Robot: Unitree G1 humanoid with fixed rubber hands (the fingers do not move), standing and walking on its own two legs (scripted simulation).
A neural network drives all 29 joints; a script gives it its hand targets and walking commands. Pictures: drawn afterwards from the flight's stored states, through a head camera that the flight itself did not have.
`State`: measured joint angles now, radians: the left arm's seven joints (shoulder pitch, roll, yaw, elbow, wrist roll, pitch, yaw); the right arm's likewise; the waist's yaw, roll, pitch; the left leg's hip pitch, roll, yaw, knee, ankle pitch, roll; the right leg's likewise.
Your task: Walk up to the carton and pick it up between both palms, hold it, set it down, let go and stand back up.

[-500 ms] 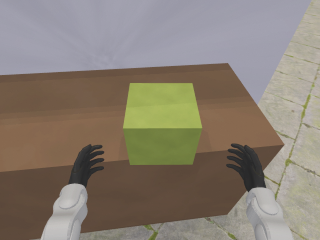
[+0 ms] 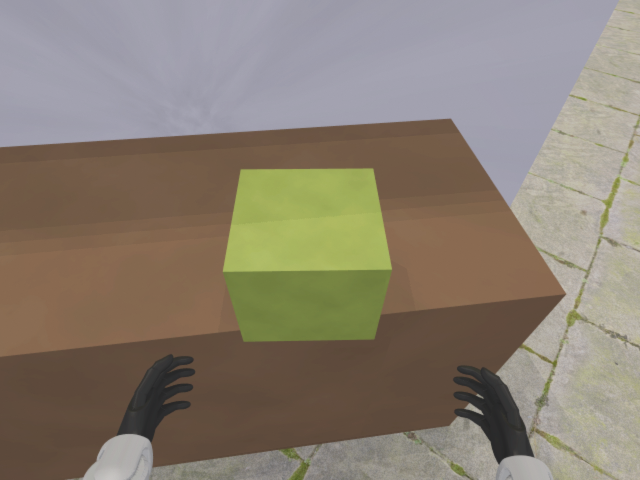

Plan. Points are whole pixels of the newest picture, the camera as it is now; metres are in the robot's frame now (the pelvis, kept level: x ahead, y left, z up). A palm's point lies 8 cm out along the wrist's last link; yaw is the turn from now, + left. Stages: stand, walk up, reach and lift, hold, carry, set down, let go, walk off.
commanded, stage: set down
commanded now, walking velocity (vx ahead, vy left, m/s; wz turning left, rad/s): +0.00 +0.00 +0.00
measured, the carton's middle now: (308, 255) +0.41 +0.07 +0.03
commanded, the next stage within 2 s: let go in 0.46 s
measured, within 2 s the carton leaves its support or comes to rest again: neither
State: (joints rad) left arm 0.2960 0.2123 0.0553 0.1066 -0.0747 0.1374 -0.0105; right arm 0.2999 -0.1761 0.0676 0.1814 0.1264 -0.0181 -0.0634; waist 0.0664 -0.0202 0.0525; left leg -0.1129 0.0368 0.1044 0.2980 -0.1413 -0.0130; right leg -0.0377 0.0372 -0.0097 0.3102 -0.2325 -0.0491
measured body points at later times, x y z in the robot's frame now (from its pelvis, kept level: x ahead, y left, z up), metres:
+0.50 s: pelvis -0.01 +0.01 +0.00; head +0.00 +0.02 +0.45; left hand +0.15 +0.25 -0.08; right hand +0.18 -0.20 -0.07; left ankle +0.01 +0.13 -0.75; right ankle -0.04 -0.09 -0.75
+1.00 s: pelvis -0.02 +0.01 +0.00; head -0.02 +0.02 +0.44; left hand +0.15 +0.24 -0.09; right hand +0.15 -0.21 -0.09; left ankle +0.01 +0.13 -0.75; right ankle -0.04 -0.09 -0.75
